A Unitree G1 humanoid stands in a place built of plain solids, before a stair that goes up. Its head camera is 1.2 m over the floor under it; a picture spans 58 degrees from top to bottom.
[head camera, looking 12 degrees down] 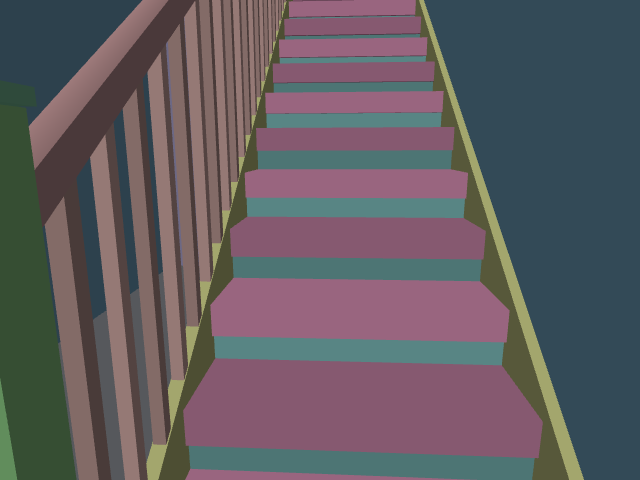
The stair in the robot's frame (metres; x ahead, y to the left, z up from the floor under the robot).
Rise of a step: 0.18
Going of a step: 0.26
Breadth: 0.88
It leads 3 degrees to the right of straight ahead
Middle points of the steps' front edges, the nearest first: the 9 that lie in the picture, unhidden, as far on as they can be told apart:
0.95 -0.10 0.56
1.21 -0.11 0.74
1.47 -0.12 0.92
1.73 -0.14 1.10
1.99 -0.15 1.29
2.25 -0.17 1.47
2.51 -0.18 1.65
2.77 -0.19 1.84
3.03 -0.21 2.02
